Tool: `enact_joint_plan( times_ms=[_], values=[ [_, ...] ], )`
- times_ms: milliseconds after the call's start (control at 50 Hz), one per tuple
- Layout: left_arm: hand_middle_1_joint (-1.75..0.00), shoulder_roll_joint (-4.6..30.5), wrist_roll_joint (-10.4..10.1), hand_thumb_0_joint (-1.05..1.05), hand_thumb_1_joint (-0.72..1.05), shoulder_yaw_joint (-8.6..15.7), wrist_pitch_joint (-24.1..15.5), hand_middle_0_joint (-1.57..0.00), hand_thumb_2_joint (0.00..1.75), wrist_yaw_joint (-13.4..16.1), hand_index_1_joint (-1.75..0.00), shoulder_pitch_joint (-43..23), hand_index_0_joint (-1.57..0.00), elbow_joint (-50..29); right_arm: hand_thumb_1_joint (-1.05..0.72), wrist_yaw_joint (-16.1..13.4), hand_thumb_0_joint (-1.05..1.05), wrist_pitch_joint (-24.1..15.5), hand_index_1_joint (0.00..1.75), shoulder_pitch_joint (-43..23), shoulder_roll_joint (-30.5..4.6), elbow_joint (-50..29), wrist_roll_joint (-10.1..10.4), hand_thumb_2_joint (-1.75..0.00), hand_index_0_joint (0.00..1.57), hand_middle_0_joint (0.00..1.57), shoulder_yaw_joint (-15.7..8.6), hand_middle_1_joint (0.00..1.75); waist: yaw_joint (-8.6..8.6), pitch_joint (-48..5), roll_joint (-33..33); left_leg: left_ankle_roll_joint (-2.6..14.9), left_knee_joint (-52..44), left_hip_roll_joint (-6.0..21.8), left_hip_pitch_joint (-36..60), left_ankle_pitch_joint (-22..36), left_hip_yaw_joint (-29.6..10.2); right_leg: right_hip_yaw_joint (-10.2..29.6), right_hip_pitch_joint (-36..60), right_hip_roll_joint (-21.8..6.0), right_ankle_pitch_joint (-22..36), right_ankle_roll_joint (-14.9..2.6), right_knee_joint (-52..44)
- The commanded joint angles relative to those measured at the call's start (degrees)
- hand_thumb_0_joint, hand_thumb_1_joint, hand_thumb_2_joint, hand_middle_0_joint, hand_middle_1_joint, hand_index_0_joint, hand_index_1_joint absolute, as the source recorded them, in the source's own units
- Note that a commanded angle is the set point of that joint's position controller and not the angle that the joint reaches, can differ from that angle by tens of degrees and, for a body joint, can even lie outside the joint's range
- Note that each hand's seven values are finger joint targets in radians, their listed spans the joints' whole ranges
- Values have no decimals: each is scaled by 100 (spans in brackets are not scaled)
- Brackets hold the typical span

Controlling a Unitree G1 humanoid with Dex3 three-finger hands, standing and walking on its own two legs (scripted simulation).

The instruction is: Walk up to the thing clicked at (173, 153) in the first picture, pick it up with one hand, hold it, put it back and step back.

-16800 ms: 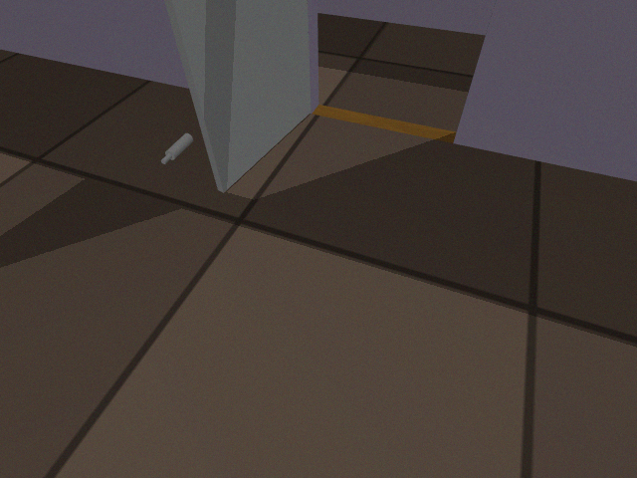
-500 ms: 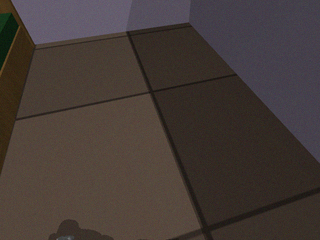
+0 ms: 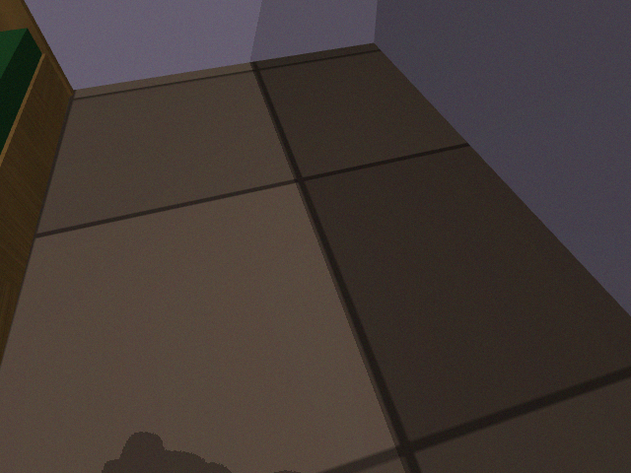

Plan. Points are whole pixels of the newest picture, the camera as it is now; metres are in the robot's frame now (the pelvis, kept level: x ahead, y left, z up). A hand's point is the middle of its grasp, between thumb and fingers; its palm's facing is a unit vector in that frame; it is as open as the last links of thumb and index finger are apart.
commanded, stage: stand
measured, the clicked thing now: out of the picture -0.24 -0.73 -0.75
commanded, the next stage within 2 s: walk up in 0.44 s
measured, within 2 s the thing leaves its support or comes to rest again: neither
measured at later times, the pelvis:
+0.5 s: pelvis +0.00 +0.00 +0.00, yaw -4 degrees
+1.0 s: pelvis +0.00 +0.09 +0.00, yaw -34 degrees
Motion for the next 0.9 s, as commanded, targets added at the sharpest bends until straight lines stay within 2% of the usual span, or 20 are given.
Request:
enact_joint_plan(
  times_ms=[0, 240, 320, 400, 420, 440, 460, 480, 500, 560, 620, 640, 660, 680, 700, 720, 740, 780, 820, 880],
  values=[
    [-30, 1288, -16, 0, 90, 237, -132, -20, 90, 64, -30, -351, -20, -372, -90, -75, 0, -124, 30, -164, -1154, -317, 9, -90, 20, 20, -196, 30, -27, -388, -179, 280, -388, 513, -590, 470, -316, 730, 646, -626, 11, -77, -358],
    [-30, 1278, -23, 0, 90, 232, -131, -20, 90, 61, -30, -267, -20, -390, -90, -94, 0, -133, 30, -106, -1178, -349, 6, -90, 20, 20, -168, 30, -11, -423, -84, 268, -360, 563, -530, 668, -302, 721, 671, -635, 456, -112, -255],
    [-30, 1288, -3, 0, 90, 227, -114, -20, 90, 62, -30, -281, -20, -398, -90, -87, 0, -105, 30, -94, -1128, -365, 13, -90, 20, 20, -163, 30, -20, -325, -196, 270, -348, 517, -581, 412, -283, 757, 566, -618, -71, -87, -390],
    [-30, 1286, -10, 0, 90, 239, -118, -20, 90, 58, -30, -273, -20, -427, -90, -87, 0, -129, 30, -67, -1173, -373, 1, -90, 20, 20, -164, 30, -11, -378, -102, 258, -380, 543, -580, 555, -277, 739, 653, -621, 237, -121, -300],
    [-30, 1586, 171, 0, 90, 499, 39, -20, 90, 3, -30, 156, -20, -980, -90, 23, 0, -85, 30, -434, -1867, -911, -82, -90, 20, 20, -669, 30, -50, -165, 215, 235, 839, 12, -205, -428, 615, 1828, -151, -603, 812, -427, -133],
    [-30, 1709, 191, 0, 90, 555, 42, -20, 90, 12, -30, 373, -20, -1044, -90, 42, 0, -33, 30, -404, -1564, -1064, -82, -90, 20, 20, -626, 30, 9, -278, -198, 245, 1278, -241, -575, -977, 428, 2457, -7, -843, 969, -646, -161],
    [-30, 1783, 238, 0, 90, 619, 52, -20, 90, 33, -30, 536, -20, -1076, -90, 50, 0, 12, 30, -433, -1402, -1160, -85, -90, 20, 20, -610, 30, 101, -187, -557, 211, 1707, -497, -1195, -1889, 257, 3088, 247, -1056, 581, -874, -407],
    [-30, 1947, 308, 0, 90, 724, 40, -20, 90, 57, -30, 490, -20, -1218, -90, 72, 0, 43, 30, -273, -1232, -1227, -59, -90, 20, 20, -576, 30, 105, -291, -977, 153, 2307, -560, -1959, -2309, -87, 3761, 794, -1335, 206, -1114, -632],
    [-30, 1982, 328, 0, 90, 776, 18, -20, 90, 96, -30, 387, -20, -1384, -90, 73, 0, 66, 30, -135, -1229, -1215, -59, -90, 20, 20, -603, 30, 14, -402, -1140, 168, 2565, -321, -2106, -2206, -437, 3971, 833, -1488, -335, -1231, -729],
    [-30, 1542, 339, 0, 90, 701, 6, -20, 90, 157, -30, 73, -20, -1841, -90, 113, 0, 135, 30, 126, -1328, -1285, -16, -90, 20, 20, -695, 30, -218, -671, -1307, 249, 2449, -217, -1613, -1612, -700, 3399, 230, -766, -932, -874, -611],
    [-30, 1518, 312, 0, 90, 731, 67, -20, 90, 160, -30, -38, -20, -2176, -90, 148, 0, 203, 30, 508, -1279, -1463, -95, -90, 20, 20, -729, 30, -350, -833, -1274, 318, 1745, -543, -472, -1264, -340, 3061, -861, -380, -315, -504, -476],
    [-30, 1521, 287, 0, 90, 726, 99, -20, 90, 147, -30, -150, -20, -2306, -90, 143, 0, 213, 30, 689, -1263, -1496, -97, -90, 20, 20, -748, 30, -466, -882, -1208, 343, 1127, -611, 157, -938, -198, 2832, -1269, -187, -149, -320, -340],
    [-30, 1356, 256, 0, 90, 669, 118, -20, 90, 144, -30, -317, -20, -2452, -90, 96, 0, 195, 30, 942, -1337, -1491, -136, -90, 20, 20, -788, 30, -693, -903, -923, 413, 122, -377, 920, -551, -302, 2372, -1912, 216, -422, 54, 36],
    [-30, 923, 199, 0, 90, 574, 128, -20, 90, 153, -30, -236, -20, -2579, -90, 44, 0, 190, 30, 894, -1760, -1607, -230, -90, 20, 20, -909, 30, -732, -704, 482, 680, -779, 756, 1185, -1108, -1597, 1633, -2778, 1047, -1425, 400, 1145],
    [-30, 1074, 220, 0, 90, 644, 142, -20, 90, 200, -30, 242, -20, -2434, -90, 18, 0, 195, 30, 31, -2004, -2000, -239, -90, 20, 20, -950, 30, -411, -498, 1556, 1220, -824, 2047, -52, -1448, -2658, 1248, -2537, 1025, -2266, 263, 2764],
    [-30, 1616, 228, 0, 90, 799, 203, -20, 90, 227, -30, 587, -20, -2321, -90, 36, 0, 216, 30, -546, -1914, -2295, -255, -90, 20, 20, -967, 30, -254, -213, 1401, 1711, -1025, 2444, -1210, -1884, -2590, 1063, -1979, 512, -2374, 241, 3809],
    [-30, 1607, 200, 0, 90, 824, 249, -20, 90, 175, -30, 930, -20, -2236, -90, 40, 0, 187, 30, -976, -1738, -2440, -235, -90, 20, 20, -907, 30, 41, 97, 1133, 1714, -1074, 2381, -1826, -1696, -2234, 969, -1575, 420, -2119, 217, 4221],
    [-30, 1461, 136, 0, 90, 814, 275, -20, 90, 54, -30, 1089, -20, -2066, -90, 22, 0, 90, 30, -994, -1272, -2487, -196, -90, 20, 20, -741, 30, 229, 336, 581, 1184, -730, 1378, -1570, -715, -1167, 1079, -1632, 374, -1399, 82, 4310],
    [-30, 1348, 87, 0, 90, 738, 259, -20, 90, -84, -30, 1058, -20, -2167, -90, 12, 0, -10, 30, -390, -1314, -2357, -141, -90, 20, 20, -749, 30, 40, 194, 533, 656, -486, 969, -879, -314, -567, 940, -1889, 303, -1018, 28, 4125],
    [-30, 1219, 73, 0, 90, 588, 209, -20, 90, -180, -30, 747, -20, -2510, -90, 102, 0, -19, 30, 274, -1518, -2346, -109, -90, 20, 20, -817, 30, -412, 49, 910, 500, -375, 913, 268, -57, -213, 439, -2296, 246, -950, 174, 3106]
  ],
)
